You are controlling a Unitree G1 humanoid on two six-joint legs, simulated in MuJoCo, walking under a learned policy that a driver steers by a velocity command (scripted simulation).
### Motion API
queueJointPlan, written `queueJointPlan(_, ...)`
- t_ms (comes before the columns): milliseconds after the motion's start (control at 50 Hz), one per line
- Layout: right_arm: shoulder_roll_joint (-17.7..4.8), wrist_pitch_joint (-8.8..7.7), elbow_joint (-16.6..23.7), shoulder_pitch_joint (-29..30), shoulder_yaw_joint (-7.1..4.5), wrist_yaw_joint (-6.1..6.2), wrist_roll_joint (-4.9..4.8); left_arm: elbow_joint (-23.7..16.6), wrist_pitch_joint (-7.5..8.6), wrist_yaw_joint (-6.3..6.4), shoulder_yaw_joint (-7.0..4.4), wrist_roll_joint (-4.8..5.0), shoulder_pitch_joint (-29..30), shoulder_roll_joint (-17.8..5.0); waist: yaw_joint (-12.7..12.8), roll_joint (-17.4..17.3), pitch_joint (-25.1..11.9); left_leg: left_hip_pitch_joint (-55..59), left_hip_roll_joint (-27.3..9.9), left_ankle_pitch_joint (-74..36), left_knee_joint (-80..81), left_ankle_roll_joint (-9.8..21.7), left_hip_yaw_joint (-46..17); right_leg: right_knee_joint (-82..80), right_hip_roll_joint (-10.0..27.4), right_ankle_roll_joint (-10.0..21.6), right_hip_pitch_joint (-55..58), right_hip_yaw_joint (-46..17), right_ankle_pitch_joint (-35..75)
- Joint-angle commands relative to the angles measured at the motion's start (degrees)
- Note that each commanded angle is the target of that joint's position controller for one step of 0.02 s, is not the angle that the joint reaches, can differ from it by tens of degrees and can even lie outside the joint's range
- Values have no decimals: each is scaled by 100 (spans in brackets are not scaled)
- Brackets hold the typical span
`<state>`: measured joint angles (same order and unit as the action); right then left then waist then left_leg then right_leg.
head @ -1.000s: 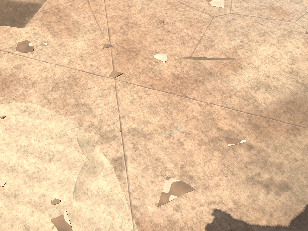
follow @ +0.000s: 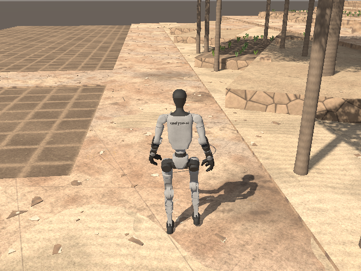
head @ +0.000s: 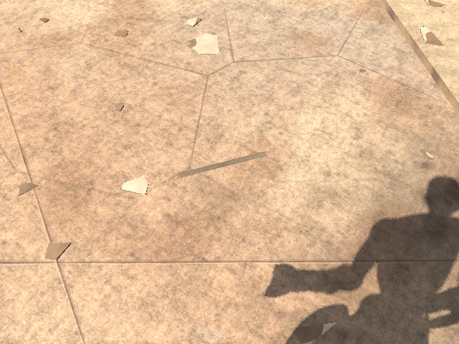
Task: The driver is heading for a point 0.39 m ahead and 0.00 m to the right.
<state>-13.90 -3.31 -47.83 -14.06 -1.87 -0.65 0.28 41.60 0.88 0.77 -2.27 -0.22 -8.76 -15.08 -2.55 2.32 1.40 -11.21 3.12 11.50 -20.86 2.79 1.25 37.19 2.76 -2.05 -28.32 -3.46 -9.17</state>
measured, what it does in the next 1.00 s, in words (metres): walks ahead: right foot, then left foot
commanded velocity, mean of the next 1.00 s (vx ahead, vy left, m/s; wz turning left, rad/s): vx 0.24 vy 0.00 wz -0.01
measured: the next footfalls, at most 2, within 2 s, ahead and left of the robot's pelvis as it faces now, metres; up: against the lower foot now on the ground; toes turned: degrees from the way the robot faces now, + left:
right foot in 0.08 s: +0.12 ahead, -0.14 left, +0.00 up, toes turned +1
left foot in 0.44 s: +0.25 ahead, +0.14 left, +0.00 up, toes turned +2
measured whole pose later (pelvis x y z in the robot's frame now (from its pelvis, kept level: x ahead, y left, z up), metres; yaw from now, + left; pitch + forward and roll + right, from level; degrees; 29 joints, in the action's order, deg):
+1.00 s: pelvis +0.28 +0.03 -0.01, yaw +0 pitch +1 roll +0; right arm -13.9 -0.7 -55.2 -12.6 -1.5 0.7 0.5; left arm 46.5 0.2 0.8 -3.1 -0.3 -5.9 -12.8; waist -1.8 -0.7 0.9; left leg -6.4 1.0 21.4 -27.2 1.3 1.9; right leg 29.5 0.4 0.1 -19.2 0.1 -10.7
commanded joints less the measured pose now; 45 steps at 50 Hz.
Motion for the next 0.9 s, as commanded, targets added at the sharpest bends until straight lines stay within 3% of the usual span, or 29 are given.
queueJointPlan(20,-950,2,250,247,-211,32,-74,-289,32,3,-152,-16,-164,-441,256,-789,-659,21,-1448,-2437,186,796,-791,-630,-117,152,1086,203,319)
queueJointPlan(40,-942,28,221,230,-206,32,-118,-287,34,0,-166,-35,-160,-461,281,-758,-606,-74,-1378,-1372,158,690,-879,-966,-146,252,1344,274,378)
queueJointPlan(60,-877,44,179,110,-180,35,-101,-285,34,15,-205,-51,-185,-575,265,-674,-535,-225,-1264,-358,99,572,-984,-1086,-100,356,1596,212,284)
queueJointPlan(80,-777,34,173,58,-142,37,-27,-300,41,50,-253,-30,-311,-749,271,-482,-519,-508,-1106,439,-151,458,-965,-978,176,517,1909,-72,378)
queueJointPlan(100,-564,-30,184,-284,-92,16,20,-335,39,77,-313,-2,-299,-1036,26,175,-581,-1198,-618,1232,-593,294,-583,-894,568,865,2430,-570,215)
queueJointPlan(120,-431,-76,237,-122,-45,38,-18,-192,26,52,-378,83,-709,-1018,281,818,-542,-1817,-166,1673,-1377,48,121,-1362,851,1236,2611,-1279,-1098)
queueJointPlan(140,-540,-121,345,184,-68,44,-63,-66,52,23,-376,113,-1252,-991,584,1044,-448,-2320,-100,1786,-2130,-59,212,-1934,1361,1618,2797,-2312,-1823)
queueJointPlan(160,-701,-140,478,535,-127,36,-124,27,114,16,-369,62,-1571,-1007,765,1115,-267,-2946,-195,2265,-2912,-46,-66,-2237,1688,1864,2920,-3030,-1966)
queueJointPlan(180,-858,-141,531,636,-187,12,-156,23,200,20,-361,10,-1577,-1001,781,1034,-203,-3337,-399,2469,-3683,-34,-312,-2326,1818,1931,2940,-3162,-2004)
queueJointPlan(240,-748,-177,499,643,-200,-51,-133,-123,294,33,-322,59,-928,-860,463,532,-175,-3138,-799,1466,-3462,33,-374,-2553,1431,1555,2347,-2232,-1727)
queueJointPlan(300,-410,-191,407,666,-72,-124,-61,-173,240,-4,-376,85,-557,-985,341,565,-203,-1734,-615,591,-2225,-79,26,-2682,841,1276,1375,-966,-738)
queueJointPlan(360,-534,-162,386,687,-75,-149,-86,-34,230,-66,-417,156,-776,-1062,340,523,-301,-927,-430,-221,-1477,-189,164,-2509,828,1254,1172,-656,-565)
queueJointPlan(420,-710,-115,163,93,-165,-90,-97,59,223,-82,-345,145,-844,-853,24,355,-331,88,-336,-159,-1088,-86,199,-1917,727,989,739,-594,-1216)
queueJointPlan(440,-861,-105,41,-357,-236,-37,-118,67,235,-79,-267,98,-825,-629,-187,180,-383,625,-534,48,-947,26,-69,-1325,546,800,405,-415,-1339)
queueJointPlan(460,-1382,-114,21,-832,-353,29,-36,-38,262,-75,-132,-25,-785,-202,-301,-1052,-480,1105,-1688,127,-186,392,-1620,667,-60,372,-178,258,-1478)
queueJointPlan(480,-1961,-90,9,-1122,-473,-15,61,-285,341,10,-138,22,-984,-212,-254,-2400,-688,1676,-2637,915,716,1255,-3850,2203,-583,147,-1493,368,-2484)
queueJointPlan(500,-1596,-134,100,-817,-372,-51,33,-189,377,46,-246,105,-1065,-686,-150,-1743,-519,1451,-2638,806,744,1366,-3972,2989,-232,172,-1756,-81,-2392)
queueJointPlan(520,-1240,-174,170,-499,-278,-66,12,-152,368,43,-297,123,-927,-868,-44,-1294,-308,1137,-2400,-11,519,1167,-3157,3082,-33,239,-1772,-111,-1911)
queueJointPlan(540,-1064,-187,221,-207,-227,-86,27,-53,328,59,-299,75,-906,-793,81,-951,-313,854,-2094,-982,425,982,-2440,2979,120,236,-1509,-29,-1550)
queueJointPlan(600,-811,-154,168,52,-157,-25,62,21,205,77,-281,12,-874,-513,294,-935,-427,384,-1646,-3358,449,819,-1238,2356,215,127,-721,93,-869)
queueJointPlan(640,-724,-127,77,102,-135,55,75,34,156,80,-217,18,-800,-275,385,-800,-536,338,-1473,-4078,412,817,-745,1589,177,42,-359,129,-494)
queueJointPlan(680,-828,-72,11,165,-160,121,44,0,134,81,-147,12,-482,-123,328,-786,-573,265,-1355,-4220,390,752,-440,686,107,0,66,210,-89)
queueJointPlan(720,-941,-15,-106,44,-194,143,24,-12,100,71,-148,32,-240,-180,214,-840,-636,325,-1379,-4163,373,757,-410,164,13,-32,390,273,202)
queueJointPlan(780,-921,50,-258,21,-201,125,-23,-26,61,61,-173,35,-7,-311,142,-815,-542,456,-1510,-3742,274,815,-592,-348,-16,59,619,228,247)
queueJointPlan(820,-850,87,-316,166,-180,123,-99,16,75,51,-192,-9,-41,-335,289,-708,-462,401,-1433,-3118,34,676,-641,-1099,-67,253,1089,292,672)
queueJointPlan(840,-775,85,-389,5,-159,117,-98,60,91,63,-229,-60,-103,-466,309,-517,-484,299,-1236,-2614,-131,474,-632,-1514,3,382,1558,179,1512)
queueJointPlan(860,-646,48,-398,-129,-119,116,23,85,98,105,-293,-99,-227,-750,238,-187,-696,36,-949,-1966,-429,234,-475,-1329,413,536,2232,-216,3149)
queueJointPlan(880,-498,10,-531,-812,-99,92,96,134,58,124,-323,-90,-144,-912,-192,395,-1027,-469,-638,-751,-407,-24,-333,-860,762,973,3009,-479,3813)
queueJointPlan(900,-464,35,-611,-700,-58,103,84,129,4,91,-255,-34,-5,-514,-27,429,-1062,-448,-557,-69,-320,-177,-228,-799,720,1106,2941,-490,3315)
